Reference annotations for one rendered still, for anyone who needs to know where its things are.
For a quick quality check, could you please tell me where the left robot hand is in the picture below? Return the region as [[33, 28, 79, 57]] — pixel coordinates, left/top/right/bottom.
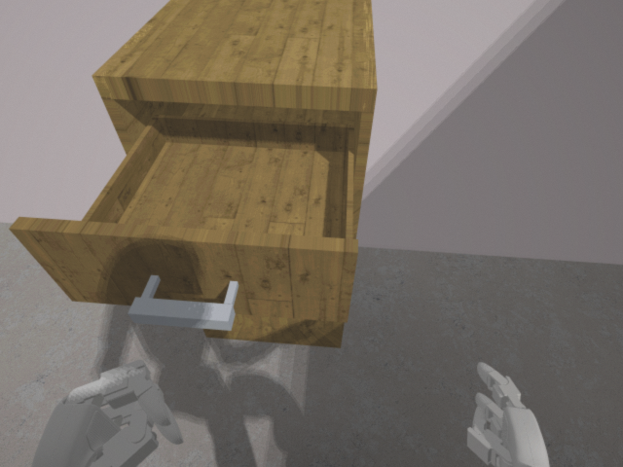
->
[[31, 359, 184, 467]]

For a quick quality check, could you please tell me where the right robot hand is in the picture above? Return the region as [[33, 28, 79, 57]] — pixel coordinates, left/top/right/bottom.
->
[[467, 362, 550, 467]]

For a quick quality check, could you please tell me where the cabinet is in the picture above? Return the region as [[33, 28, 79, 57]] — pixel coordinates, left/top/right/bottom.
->
[[92, 0, 378, 348]]

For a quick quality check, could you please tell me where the drawer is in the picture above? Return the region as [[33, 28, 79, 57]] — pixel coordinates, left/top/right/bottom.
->
[[9, 115, 358, 323]]

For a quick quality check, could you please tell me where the handle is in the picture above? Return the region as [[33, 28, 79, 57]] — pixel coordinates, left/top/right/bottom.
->
[[128, 275, 238, 331]]

